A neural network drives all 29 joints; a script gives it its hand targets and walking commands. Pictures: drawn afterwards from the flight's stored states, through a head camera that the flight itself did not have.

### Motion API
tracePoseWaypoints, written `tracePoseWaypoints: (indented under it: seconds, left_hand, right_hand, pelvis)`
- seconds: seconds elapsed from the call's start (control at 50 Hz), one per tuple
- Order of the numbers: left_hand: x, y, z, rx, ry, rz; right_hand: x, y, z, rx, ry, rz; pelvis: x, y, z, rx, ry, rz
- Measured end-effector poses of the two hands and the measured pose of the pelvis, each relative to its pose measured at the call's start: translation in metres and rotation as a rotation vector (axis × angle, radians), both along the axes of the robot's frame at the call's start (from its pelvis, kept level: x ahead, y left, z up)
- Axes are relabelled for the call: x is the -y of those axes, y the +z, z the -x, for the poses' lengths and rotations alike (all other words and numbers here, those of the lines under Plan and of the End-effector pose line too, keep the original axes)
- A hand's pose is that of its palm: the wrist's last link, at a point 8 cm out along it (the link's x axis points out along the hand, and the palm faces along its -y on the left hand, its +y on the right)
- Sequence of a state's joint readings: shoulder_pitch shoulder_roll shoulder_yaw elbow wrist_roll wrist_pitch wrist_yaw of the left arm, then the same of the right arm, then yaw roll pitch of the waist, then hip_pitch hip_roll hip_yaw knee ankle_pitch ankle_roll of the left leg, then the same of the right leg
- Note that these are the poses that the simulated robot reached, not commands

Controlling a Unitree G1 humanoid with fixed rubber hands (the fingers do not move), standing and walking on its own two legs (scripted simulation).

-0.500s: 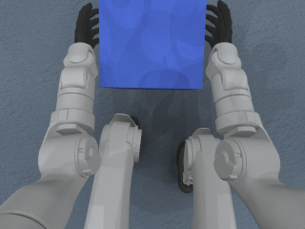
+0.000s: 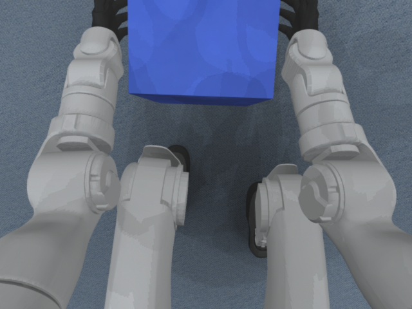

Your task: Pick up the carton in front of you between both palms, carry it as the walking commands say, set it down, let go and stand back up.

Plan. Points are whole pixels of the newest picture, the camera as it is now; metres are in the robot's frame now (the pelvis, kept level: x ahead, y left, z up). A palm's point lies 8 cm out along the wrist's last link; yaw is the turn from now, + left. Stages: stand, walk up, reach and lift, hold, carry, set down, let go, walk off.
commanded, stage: set down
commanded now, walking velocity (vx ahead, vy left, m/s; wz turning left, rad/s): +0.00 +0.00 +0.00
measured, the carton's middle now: (204, 47) +0.50 +0.11 -0.23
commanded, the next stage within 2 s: none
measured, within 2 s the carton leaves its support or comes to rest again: rests again in 0.34 s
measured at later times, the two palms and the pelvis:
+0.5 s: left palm (107, 37) +0.48 +0.26 -0.17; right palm (294, 37) +0.53 -0.04 -0.17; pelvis +0.00 +0.00 -0.01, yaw +0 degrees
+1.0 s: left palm (100, 52) +0.46 +0.29 -0.20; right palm (314, 52) +0.52 -0.09 -0.20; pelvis -0.01 +0.01 -0.01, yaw +1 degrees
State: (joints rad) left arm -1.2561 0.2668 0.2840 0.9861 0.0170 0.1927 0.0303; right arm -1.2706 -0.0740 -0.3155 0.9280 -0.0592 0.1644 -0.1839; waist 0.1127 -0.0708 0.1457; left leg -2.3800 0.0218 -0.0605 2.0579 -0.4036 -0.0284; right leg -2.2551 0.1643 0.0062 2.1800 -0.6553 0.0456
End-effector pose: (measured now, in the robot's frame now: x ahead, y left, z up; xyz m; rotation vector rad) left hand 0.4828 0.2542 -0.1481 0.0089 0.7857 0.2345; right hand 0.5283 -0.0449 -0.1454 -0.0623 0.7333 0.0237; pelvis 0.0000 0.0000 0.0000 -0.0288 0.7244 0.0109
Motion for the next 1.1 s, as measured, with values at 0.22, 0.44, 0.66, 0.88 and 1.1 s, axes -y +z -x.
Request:
tracePoseWaypoints:
  seconds: [0.22, 0.44, 0.66, 0.88, 1.1]
  left_hand:
    - [-0.004, -0.012, 0.002, -0.027, -0.006, -0.008]
    - [-0.009, -0.021, 0.004, -0.032, 0.001, 0.001]
    - [-0.01, -0.022, 0.005, -0.029, -0.013, 0.008]
    - [-0.013, -0.037, 0.013, -0.03, 0.016, 0.007]
    - [-0.044, -0.053, 0.022, -0.002, 0.101, -0.035]
  right_hand:
    - [-0.001, -0.02, 0.005, -0.026, 0.037, -0.009]
    - [-0.004, -0.021, 0.003, -0.024, 0.077, -0.027]
    - [-0.003, -0.022, 0.002, -0.016, 0.103, -0.03]
    - [0.009, -0.034, 0.005, -0.022, 0.137, 0.014]
    - [0.048, -0.052, 0.006, -0.006, 0.079, 0.043]
  pelvis:
    - [0.003, -0.003, 0.003, 0.011, -0.011, -0.014]
    - [0.002, -0.005, 0.002, 0.024, -0.011, -0.015]
    - [-0.002, -0.008, 0.006, 0.051, -0.004, -0.014]
    - [-0.004, -0.009, 0.01, 0.093, 0.003, -0.009]
    - [-0.009, -0.007, 0.006, 0.093, -0.006, -0.008]
